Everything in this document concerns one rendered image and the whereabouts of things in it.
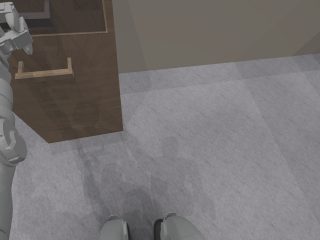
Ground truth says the cabinet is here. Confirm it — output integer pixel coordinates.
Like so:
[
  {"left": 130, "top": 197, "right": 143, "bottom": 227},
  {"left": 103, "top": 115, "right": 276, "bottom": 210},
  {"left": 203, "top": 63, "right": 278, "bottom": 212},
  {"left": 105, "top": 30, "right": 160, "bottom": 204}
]
[{"left": 7, "top": 0, "right": 124, "bottom": 144}]

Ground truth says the right robot shin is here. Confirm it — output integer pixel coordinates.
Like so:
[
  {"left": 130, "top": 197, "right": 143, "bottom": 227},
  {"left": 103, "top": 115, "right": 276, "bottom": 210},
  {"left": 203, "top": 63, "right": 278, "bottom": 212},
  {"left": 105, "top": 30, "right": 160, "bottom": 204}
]
[{"left": 160, "top": 212, "right": 177, "bottom": 240}]

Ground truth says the left robot upper arm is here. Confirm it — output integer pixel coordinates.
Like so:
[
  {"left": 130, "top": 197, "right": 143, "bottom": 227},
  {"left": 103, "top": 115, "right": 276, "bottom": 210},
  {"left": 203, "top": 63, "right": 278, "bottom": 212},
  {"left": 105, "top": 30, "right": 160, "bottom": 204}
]
[{"left": 0, "top": 118, "right": 27, "bottom": 240}]

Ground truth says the robot right foot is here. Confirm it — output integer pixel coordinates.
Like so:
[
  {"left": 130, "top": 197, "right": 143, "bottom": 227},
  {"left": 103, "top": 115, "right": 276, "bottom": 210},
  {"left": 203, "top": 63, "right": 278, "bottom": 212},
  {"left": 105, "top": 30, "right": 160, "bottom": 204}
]
[{"left": 153, "top": 219, "right": 163, "bottom": 240}]

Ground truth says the handle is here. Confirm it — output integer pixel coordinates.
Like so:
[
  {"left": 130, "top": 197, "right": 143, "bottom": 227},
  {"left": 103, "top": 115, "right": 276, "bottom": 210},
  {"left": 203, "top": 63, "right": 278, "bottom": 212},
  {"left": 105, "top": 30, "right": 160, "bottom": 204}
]
[
  {"left": 0, "top": 0, "right": 53, "bottom": 29},
  {"left": 15, "top": 68, "right": 74, "bottom": 84}
]

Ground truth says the left robot forearm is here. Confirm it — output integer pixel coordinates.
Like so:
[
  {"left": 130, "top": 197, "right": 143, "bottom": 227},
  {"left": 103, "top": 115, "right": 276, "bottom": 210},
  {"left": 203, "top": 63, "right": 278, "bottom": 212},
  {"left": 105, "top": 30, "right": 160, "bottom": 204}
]
[{"left": 0, "top": 52, "right": 15, "bottom": 126}]

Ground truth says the robot left hand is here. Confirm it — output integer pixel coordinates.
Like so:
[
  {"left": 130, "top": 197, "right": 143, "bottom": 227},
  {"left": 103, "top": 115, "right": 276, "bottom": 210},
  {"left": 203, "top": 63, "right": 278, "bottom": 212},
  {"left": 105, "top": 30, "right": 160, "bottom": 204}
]
[{"left": 0, "top": 2, "right": 33, "bottom": 60}]

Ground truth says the drawer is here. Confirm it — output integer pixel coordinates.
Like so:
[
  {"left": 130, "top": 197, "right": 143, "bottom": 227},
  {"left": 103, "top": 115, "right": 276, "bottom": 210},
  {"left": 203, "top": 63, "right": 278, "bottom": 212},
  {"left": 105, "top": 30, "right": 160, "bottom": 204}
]
[{"left": 0, "top": 0, "right": 106, "bottom": 35}]

